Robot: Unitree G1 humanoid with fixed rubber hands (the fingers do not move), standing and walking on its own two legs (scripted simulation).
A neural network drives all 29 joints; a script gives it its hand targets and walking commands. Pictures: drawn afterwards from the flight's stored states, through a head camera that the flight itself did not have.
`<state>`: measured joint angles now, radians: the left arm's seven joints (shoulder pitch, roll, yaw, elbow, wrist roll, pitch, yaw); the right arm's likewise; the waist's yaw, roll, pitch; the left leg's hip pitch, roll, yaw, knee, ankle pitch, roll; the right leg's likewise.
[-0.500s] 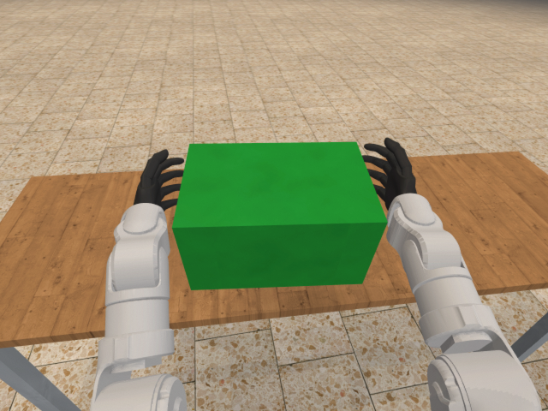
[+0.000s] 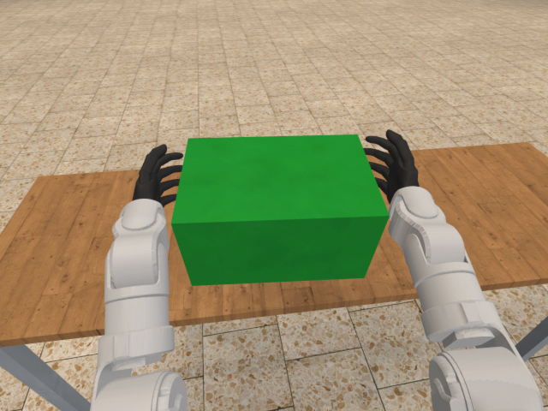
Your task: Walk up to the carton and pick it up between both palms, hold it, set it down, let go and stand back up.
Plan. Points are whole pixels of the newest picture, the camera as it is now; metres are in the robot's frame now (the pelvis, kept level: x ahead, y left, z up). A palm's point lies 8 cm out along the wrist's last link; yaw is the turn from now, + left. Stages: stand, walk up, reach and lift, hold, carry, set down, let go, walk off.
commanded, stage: hold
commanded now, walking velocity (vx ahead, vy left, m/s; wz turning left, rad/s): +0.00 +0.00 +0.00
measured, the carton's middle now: (276, 208) +0.38 +0.01 +0.13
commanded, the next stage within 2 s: none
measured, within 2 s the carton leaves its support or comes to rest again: neither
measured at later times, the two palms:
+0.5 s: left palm (152, 203) +0.35 +0.18 +0.17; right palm (403, 187) +0.37 -0.16 +0.18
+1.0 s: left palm (151, 203) +0.35 +0.19 +0.17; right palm (402, 186) +0.37 -0.16 +0.18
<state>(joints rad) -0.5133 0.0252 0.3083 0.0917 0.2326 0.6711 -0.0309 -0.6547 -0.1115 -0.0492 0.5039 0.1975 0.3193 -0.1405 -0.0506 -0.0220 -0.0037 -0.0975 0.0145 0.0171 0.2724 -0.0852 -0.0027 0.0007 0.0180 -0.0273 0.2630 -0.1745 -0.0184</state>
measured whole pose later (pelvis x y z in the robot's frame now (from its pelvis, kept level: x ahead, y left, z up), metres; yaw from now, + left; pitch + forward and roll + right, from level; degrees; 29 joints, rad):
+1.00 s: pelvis +0.00 +0.00 +0.00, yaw +0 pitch -5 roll +0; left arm -0.50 0.03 0.31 0.07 0.23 0.68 -0.04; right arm -0.64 -0.11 -0.04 0.49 0.20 0.33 -0.15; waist -0.06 -0.03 -0.01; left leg -0.09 0.02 0.01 0.28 -0.09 -0.01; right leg 0.01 0.02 -0.03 0.26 -0.18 -0.02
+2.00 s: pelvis +0.00 +0.00 +0.00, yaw +0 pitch -6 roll +0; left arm -0.47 0.02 0.31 0.06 0.23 0.68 -0.04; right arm -0.62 -0.10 -0.03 0.48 0.21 0.32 -0.15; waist -0.06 -0.04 -0.01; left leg -0.08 0.01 0.01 0.28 -0.10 -0.01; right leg 0.02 0.02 -0.04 0.26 -0.18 -0.02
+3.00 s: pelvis +0.00 +0.00 +0.00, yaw -1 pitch -5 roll +0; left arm -0.49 0.02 0.31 0.08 0.24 0.67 -0.03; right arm -0.65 -0.11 -0.04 0.50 0.20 0.32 -0.14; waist -0.05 -0.03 0.00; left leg -0.09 0.01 0.02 0.27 -0.09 0.00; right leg 0.01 0.02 -0.03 0.26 -0.17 -0.02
